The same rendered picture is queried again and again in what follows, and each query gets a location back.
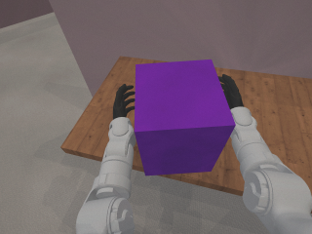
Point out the robot left forearm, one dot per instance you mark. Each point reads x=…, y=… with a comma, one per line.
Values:
x=114, y=178

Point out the left robot upper arm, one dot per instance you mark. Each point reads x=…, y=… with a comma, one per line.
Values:
x=112, y=215

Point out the right robot hand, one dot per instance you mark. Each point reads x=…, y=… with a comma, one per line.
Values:
x=231, y=91

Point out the robot right forearm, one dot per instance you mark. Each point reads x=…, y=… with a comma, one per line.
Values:
x=250, y=149

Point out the right robot upper arm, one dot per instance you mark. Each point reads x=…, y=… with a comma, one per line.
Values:
x=281, y=201

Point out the left robot hand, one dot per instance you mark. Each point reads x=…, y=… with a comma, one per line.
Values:
x=119, y=106

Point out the carton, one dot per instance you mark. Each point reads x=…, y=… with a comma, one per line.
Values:
x=182, y=117

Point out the table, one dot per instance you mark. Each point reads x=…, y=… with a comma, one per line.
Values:
x=280, y=104

